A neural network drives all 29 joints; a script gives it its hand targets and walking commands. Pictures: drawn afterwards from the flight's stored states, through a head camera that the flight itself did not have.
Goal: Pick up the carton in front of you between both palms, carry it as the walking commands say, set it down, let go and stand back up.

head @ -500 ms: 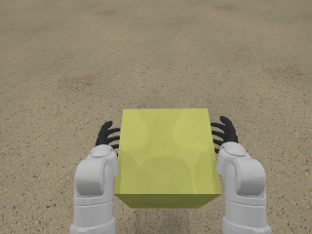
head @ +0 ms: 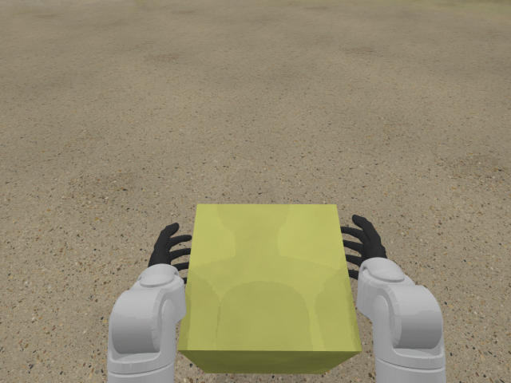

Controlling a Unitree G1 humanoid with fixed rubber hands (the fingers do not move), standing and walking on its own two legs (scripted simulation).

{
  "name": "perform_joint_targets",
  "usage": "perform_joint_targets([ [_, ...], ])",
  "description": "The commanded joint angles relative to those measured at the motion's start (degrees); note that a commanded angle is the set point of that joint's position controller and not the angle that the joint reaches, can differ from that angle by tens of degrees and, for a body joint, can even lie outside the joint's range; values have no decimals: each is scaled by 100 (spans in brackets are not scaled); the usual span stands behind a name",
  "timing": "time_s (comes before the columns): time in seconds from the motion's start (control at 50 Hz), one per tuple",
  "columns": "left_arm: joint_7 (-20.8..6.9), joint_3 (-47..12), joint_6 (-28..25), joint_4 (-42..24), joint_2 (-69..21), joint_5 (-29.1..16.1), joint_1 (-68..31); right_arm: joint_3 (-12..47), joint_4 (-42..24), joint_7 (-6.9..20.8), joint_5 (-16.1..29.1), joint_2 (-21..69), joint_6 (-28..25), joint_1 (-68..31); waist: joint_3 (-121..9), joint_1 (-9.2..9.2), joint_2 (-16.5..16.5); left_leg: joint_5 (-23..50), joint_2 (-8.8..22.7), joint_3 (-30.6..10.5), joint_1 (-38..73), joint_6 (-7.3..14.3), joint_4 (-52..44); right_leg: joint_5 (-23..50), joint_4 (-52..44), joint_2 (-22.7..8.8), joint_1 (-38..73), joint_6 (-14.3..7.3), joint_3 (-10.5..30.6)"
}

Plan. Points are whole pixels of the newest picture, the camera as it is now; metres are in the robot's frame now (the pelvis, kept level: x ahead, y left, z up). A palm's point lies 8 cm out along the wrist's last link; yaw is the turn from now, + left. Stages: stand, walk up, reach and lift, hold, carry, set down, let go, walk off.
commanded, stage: carry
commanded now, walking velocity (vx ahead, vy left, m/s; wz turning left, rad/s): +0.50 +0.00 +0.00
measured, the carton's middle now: (265, 296) +0.29 +0.00 +0.01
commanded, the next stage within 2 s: none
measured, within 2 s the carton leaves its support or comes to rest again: neither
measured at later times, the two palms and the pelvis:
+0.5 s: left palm (186, 149) +0.57 +0.16 +0.11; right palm (320, 141) +0.58 -0.12 +0.12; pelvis +0.32 +0.02 +0.00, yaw +0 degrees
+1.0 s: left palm (209, 87) +0.90 +0.14 +0.11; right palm (307, 85) +0.91 -0.14 +0.11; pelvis +0.64 +0.00 -0.01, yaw +1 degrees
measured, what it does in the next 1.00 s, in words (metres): walks ahead: right foot, then left foot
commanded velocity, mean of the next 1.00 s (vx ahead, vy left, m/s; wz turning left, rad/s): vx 0.50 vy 0.00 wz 0.00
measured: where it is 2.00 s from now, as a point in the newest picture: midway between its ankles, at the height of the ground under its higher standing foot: (253, 216)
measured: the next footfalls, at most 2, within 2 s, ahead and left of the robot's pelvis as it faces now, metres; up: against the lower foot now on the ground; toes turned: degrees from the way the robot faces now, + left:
right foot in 0.02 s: +0.19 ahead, -0.11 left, +0.00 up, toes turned -10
left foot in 0.50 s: +0.48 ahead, +0.12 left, +0.00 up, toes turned +12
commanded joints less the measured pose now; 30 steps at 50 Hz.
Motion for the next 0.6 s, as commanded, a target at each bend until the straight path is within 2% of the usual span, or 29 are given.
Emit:
perform_joint_targets([
  [0.0,-1410,-3091,-142,-369,-5108,-2101,-2329,2989,-151,1274,1945,5058,109,-1832,-1082,138,415,4067,714,329,-966,230,1944,-405,-289,283,2544,-110,-256],
  [0.02,-1407,-3018,-135,-277,-5037,-2043,-2343,3025,-248,1268,1965,5042,160,-1969,-1629,211,-692,2574,305,246,-2404,-37,3587,-1022,-539,-1162,3846,-653,1996],
  [0.04,-1413,-2997,-169,-133,-5183,-2047,-2284,3109,-302,1284,1987,5105,190,-2034,-1783,202,-1990,-28,-416,-141,-3843,-149,4901,-773,-1340,-1983,4544,-1301,4017],
  [0.06,-1454,-2972,-199,-230,-5312,-2084,-2301,3205,-219,1308,2053,5320,159,-2109,-1673,163,-1543,-418,-135,-789,-4339,29,5679,-124,-1325,-2083,4472,-1341,3780],
  [0.08,-1499,-3007,-263,-284,-5601,-2109,-2373,3227,-195,1350,2075,5553,103,-2098,-1704,164,-1120,-235,139,-952,-4436,197,5821,271,-1182,-1880,4227,-1229,3204],
  [0.1,-1546,-3041,-341,-351,-5860,-2137,-2497,3295,-190,1394,2123,5844,27,-2159,-1591,144,-608,119,384,-1000,-4372,277,5495,364,-1163,-1746,3826,-1008,2687],
  [0.12,-1585,-3092,-413,-439,-6081,-2179,-2639,3340,-177,1429,2166,6098,-55,-2167,-1521,119,-397,440,532,-1051,-4207,280,5024,191,-1309,-1624,3460,-812,2303],
  [0.14,-1612,-3122,-480,-524,-6224,-2223,-2730,3346,-199,1445,2170,6265,-136,-2177,-1504,108,-477,645,534,-944,-4000,253,4683,-78,-1459,-1518,3230,-676,1969],
  [0.16,-1634,-3151,-529,-599,-6289,-2256,-2739,3346,-208,1444,2150,6358,-203,-2106,-1491,110,-604,744,496,-814,-3882,222,4403,-247,-1586,-1449,3088,-646,1719],
  [0.24,-1661,-3226,-578,-775,-6127,-2294,-2546,3348,-353,1356,2021,6280,-317,-1848,-1196,112,-776,1194,480,-466,-3957,11,3027,-586,-1960,-1309,2993,-789,1150],
  [0.34,-1575,-3206,-414,-864,-5538,-2166,-2195,3349,-508,1279,2003,5727,-149,-1618,-785,140,-828,2014,270,-93,-3859,25,1674,489,-1779,-1085,3267,-629,616],
  [0.4,-1503,-3151,-278,-738,-5202,-2053,-2099,3281,-439,1288,2036,5356,18,-1663,-500,162,-912,2174,185,94,-3600,98,1191,839,-1563,-1033,3349,-480,434],
  [0.44,-1466,-3146,-202,-667,-5057,-2031,-2139,3184,-338,1302,2059,5202,100,-1697,-456,126,-922,1972,63,318,-2972,188,877,1194,-1039,-995,3238,-339,266],
  [0.46,-1450,-3156,-167,-651,-5016,-2040,-2189,3114,-252,1308,2055,5151,128,-1657,-628,44,-742,1783,-157,592,-2165,216,656,1488,-302,-802,2971,-215,-40],
  [0.48,-1432,-3164,-135,-633,-4960,-2044,-2208,3027,-155,1315,2046,5098,150,-1592,-996,-33,-440,1496,-41,422,-915,260,761,1357,663,-624,2298,-57,-219],
  [0.5,-1423,-3170,-91,-696,-4925,-2063,-2308,2950,-75,1315,2003,5043,150,-1546,-1328,-124,614,756,1167,-1540,-27,552,219,169,2164,-233,1212,216,-307],
  [0.52,-1426,-3248,-64,-789,-5012,-2103,-2494,2937,53,1315,1981,5110,112,-1641,-1547,-124,1922,948,2191,-3624,1066,1282,-294,-2191,3505,443,-472,311,93],
  [0.54,-1454,-3336,-84,-746,-5201,-2198,-2546,2883,-5,1346,2025,5303,79,-1600,-1480,-111,1672,1692,2280,-3613,961,1387,-345,-2574,4274,193,-968,136,779],
  [0.56,-1500,-3394,-137,-672,-5463,-2252,-2654,2927,-42,1381,2038,5583,20,-1713,-1471,-124,1272,2324,2063,-3037,715,1325,-191,-2438,4480,-25,-1049,-33,959],
  [0.58,-1548,-3428,-218,-644,-5751,-2304,-2699,2978,-126,1415,2080,5844,-46,-1847,-1471,-91,622,2412,1963,-2585,452,1145,-151,-2104,4283,-250,-1012,-115,1062],
])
